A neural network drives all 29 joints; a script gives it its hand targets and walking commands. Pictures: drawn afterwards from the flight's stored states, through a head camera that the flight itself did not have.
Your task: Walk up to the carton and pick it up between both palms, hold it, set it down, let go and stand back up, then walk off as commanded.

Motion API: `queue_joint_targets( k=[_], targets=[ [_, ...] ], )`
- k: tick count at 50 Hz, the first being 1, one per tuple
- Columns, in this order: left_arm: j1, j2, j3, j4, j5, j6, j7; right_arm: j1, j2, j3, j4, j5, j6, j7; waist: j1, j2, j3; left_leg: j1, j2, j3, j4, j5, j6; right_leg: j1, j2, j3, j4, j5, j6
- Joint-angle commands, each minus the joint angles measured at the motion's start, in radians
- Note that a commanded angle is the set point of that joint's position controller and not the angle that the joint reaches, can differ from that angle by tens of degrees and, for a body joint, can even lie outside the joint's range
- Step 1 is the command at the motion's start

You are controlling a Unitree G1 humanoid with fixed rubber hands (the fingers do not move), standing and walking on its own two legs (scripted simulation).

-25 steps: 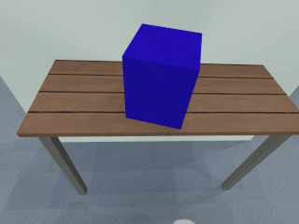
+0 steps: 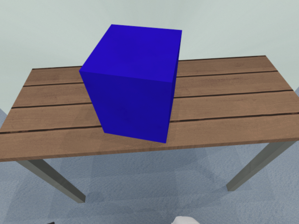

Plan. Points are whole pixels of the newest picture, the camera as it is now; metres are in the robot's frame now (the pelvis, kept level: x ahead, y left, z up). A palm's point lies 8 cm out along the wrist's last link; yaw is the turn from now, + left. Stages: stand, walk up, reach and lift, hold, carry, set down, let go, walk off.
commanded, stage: walk up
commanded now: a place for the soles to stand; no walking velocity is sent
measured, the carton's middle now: (139, 86) +0.46 +0.03 +0.10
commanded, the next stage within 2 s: reach and lift in 1.62 s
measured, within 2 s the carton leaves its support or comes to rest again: neither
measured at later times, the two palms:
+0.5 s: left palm out of the picture +0.06 +0.31 -0.13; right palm out of the picture +0.07 -0.28 -0.09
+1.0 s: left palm out of the picture +0.09 +0.31 -0.10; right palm out of the picture +0.09 -0.28 -0.11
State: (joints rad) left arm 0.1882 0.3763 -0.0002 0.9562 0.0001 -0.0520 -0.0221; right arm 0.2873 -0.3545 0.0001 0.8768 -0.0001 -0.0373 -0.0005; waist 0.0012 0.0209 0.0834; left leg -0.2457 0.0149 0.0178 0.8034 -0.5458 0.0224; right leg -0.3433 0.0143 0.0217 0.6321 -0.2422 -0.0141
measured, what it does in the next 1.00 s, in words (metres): steps on the spot: left foot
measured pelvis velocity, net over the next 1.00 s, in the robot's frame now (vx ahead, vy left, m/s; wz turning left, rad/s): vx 0.00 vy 0.01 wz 0.00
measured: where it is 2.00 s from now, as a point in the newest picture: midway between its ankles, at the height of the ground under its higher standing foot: outside the picture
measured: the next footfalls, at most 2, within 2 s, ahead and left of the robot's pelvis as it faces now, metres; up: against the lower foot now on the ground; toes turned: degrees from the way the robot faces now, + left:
left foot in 0.24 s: +0.03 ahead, +0.13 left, +0.00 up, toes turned +2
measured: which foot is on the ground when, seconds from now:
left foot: up 0.00-0.22, down 0.24-1.00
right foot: down 0.00-1.00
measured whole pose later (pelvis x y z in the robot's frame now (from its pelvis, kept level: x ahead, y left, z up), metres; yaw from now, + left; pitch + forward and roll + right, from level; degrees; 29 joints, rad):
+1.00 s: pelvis +0.00 +0.01 +0.00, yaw +0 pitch -2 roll +0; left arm 0.11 0.38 0.00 1.01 0.00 -0.04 -0.01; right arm 0.11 -0.35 0.00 0.98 0.00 -0.01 0.01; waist 0.00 0.01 0.10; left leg -0.23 0.00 0.02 0.60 -0.34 0.02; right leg -0.32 0.00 0.02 0.58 -0.23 -0.01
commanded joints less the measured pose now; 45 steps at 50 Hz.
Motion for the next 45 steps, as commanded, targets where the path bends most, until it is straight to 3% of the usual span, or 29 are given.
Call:
queue_joint_targets(
  k=[1, 3, 5, 8, 10, 11, 12, 13, 14, 16, 18, 19, 26, 29, 30, 37, 42, 43, 45],
  targets=[
    [-0.001, 0.222, 0.070, -0.081, 0.022, -0.015, 0.039, 0.065, -0.211, -0.071, -0.022, -0.005, 0.013, -0.019, -0.022, -0.210, -0.045, -0.119, 0.032, -0.035, 0.030, -0.011, -0.004, 0.153, -0.234, 0.274, -0.255, 0.364, -0.182],
    [0.015, 0.224, 0.062, -0.075, 0.019, -0.009, 0.040, 0.030, -0.196, -0.072, -0.011, -0.004, 0.018, -0.020, -0.012, -0.219, -0.069, -0.074, 0.024, -0.024, 0.009, 0.048, -0.006, 0.111, -0.229, 0.266, -0.247, 0.437, -0.174],
    [-0.014, 0.236, 0.063, -0.081, 0.016, 0.000, 0.040, 0.023, -0.193, -0.073, -0.007, 0.002, 0.024, -0.022, -0.018, -0.249, -0.075, -0.033, 0.023, -0.017, -0.020, 0.077, -0.007, 0.066, -0.237, 0.248, -0.245, 0.400, -0.172],
    [-0.070, 0.246, 0.063, -0.090, 0.014, 0.018, 0.037, 0.010, -0.191, -0.078, 0.007, 0.002, 0.024, -0.017, -0.030, -0.217, -0.040, 0.049, 0.014, 0.007, -0.174, 0.157, -0.003, -0.037, -0.221, 0.242, -0.245, 0.127, -0.155],
    [-0.101, 0.216, 0.052, -0.094, 0.009, 0.030, 0.032, 0.013, -0.190, -0.079, 0.021, -0.005, 0.012, -0.016, -0.051, -0.163, -0.036, 0.143, 0.017, 0.001, -0.360, 0.241, 0.008, -0.086, -0.170, 0.196, -0.179, -0.004, -0.105],
    [-0.099, 0.183, 0.043, -0.092, 0.003, 0.031, 0.029, -0.010, -0.215, -0.084, 0.018, -0.014, 0.003, -0.019, -0.038, -0.086, -0.029, 0.125, 0.077, -0.099, -0.419, 0.220, 0.030, -0.096, -0.131, 0.167, -0.128, -0.033, -0.075],
    [-0.075, 0.159, 0.036, -0.085, -0.008, 0.031, 0.026, -0.060, -0.245, -0.083, 0.007, -0.019, -0.004, -0.020, -0.007, 0.004, -0.022, 0.058, 0.178, -0.253, -0.492, 0.186, 0.071, -0.085, -0.065, 0.117, -0.069, -0.106, -0.040],
    [-0.058, 0.151, 0.036, -0.070, -0.015, 0.034, 0.024, -0.131, -0.258, -0.079, 0.000, -0.023, -0.008, -0.015, 0.026, 0.033, 0.006, -0.032, 0.227, -0.301, -0.560, 0.121, 0.109, -0.030, -0.019, 0.061, -0.033, -0.151, -0.020],
    [-0.013, 0.164, 0.042, -0.033, -0.011, 0.037, 0.024, -0.205, -0.269, -0.073, -0.014, -0.019, -0.010, -0.011, 0.047, 0.051, -0.002, -0.113, 0.259, -0.286, -0.564, 0.060, 0.137, 0.078, -0.020, 0.022, -0.016, -0.137, -0.007],
    [-0.009, 0.170, 0.040, -0.013, -0.002, 0.029, 0.017, -0.238, -0.244, -0.059, -0.012, -0.015, -0.011, -0.005, 0.053, 0.064, -0.002, -0.126, 0.177, -0.202, -0.502, 0.165, 0.087, 0.146, -0.044, 0.043, -0.123, -0.034, -0.017],
    [-0.043, 0.193, 0.041, -0.019, 0.002, 0.016, 0.015, -0.193, -0.225, -0.059, -0.001, -0.005, -0.010, -0.005, 0.023, 0.078, -0.062, -0.048, 0.115, -0.131, -0.433, 0.266, 0.040, 0.160, -0.085, 0.086, -0.152, 0.126, -0.033],
    [-0.042, 0.204, 0.042, -0.019, 0.001, 0.014, 0.018, -0.183, -0.227, -0.059, 0.004, -0.006, -0.008, -0.005, 0.012, 0.090, -0.084, -0.016, 0.111, -0.114, -0.409, 0.299, 0.032, 0.158, -0.091, 0.090, -0.144, 0.176, -0.031],
    [-0.076, 0.192, 0.038, 0.005, 0.004, 0.015, 0.022, -0.203, -0.220, -0.054, 0.029, -0.004, 0.003, -0.008, 0.007, 0.065, -0.079, 0.001, 0.117, -0.133, -0.427, 0.225, 0.038, 0.125, -0.094, 0.103, -0.187, 0.092, -0.034],
    [-0.083, 0.192, 0.035, 0.014, 0.008, 0.011, 0.022, -0.202, -0.217, -0.054, 0.039, -0.001, 0.005, -0.007, -0.002, 0.023, -0.084, 0.035, 0.107, -0.119, -0.414, 0.237, 0.032, 0.108, -0.103, 0.120, -0.209, 0.111, -0.036],
    [-0.082, 0.194, 0.035, 0.018, 0.007, 0.011, 0.022, -0.212, -0.217, -0.052, 0.041, -0.003, 0.005, -0.007, 0.001, 0.035, -0.084, 0.031, 0.107, -0.111, -0.412, 0.241, 0.029, 0.106, -0.106, 0.123, -0.212, 0.116, -0.035],
    [-0.103, 0.190, 0.032, 0.022, 0.007, 0.005, 0.025, -0.219, -0.211, -0.051, 0.061, 0.001, 0.006, -0.006, -0.010, -0.027, -0.122, 0.089, 0.106, -0.103, -0.395, 0.331, 0.029, 0.106, -0.115, 0.125, -0.210, 0.191, -0.040],
    [-0.115, 0.190, 0.031, 0.019, 0.008, 0.003, 0.026, -0.220, -0.210, -0.051, 0.070, 0.000, 0.007, -0.006, -0.009, -0.029, -0.159, 0.110, 0.103, -0.084, -0.389, 0.383, 0.022, 0.134, -0.129, 0.127, -0.200, 0.255, -0.044],
    [-0.061, 0.232, 0.043, 0.014, 0.016, -0.011, 0.032, -0.201, -0.228, -0.063, 0.054, -0.015, 0.018, 0.004, -0.001, 0.003, -0.173, 0.087, 0.080, -0.073, -0.351, 0.286, 0.027, 0.141, -0.148, 0.153, -0.216, 0.142, -0.059],
    [-0.051, 0.257, 0.054, 0.021, 0.022, -0.013, 0.036, -0.203, -0.212, -0.064, 0.048, -0.018, 0.027, 0.011, 0.004, -0.039, -0.136, 0.014, 0.054, -0.061, -0.314, 0.166, 0.023, 0.143, -0.194, 0.245, -0.266, -0.015, -0.095]
  ],
)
